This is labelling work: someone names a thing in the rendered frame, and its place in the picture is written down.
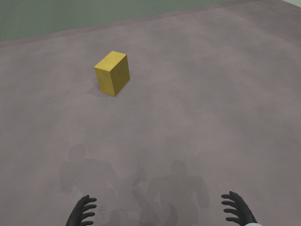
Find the robot left hand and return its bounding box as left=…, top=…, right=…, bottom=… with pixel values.
left=65, top=195, right=97, bottom=226

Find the carton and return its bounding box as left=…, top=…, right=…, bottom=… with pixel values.
left=94, top=51, right=130, bottom=97

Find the robot right hand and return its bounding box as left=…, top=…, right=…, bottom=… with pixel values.
left=221, top=191, right=258, bottom=226

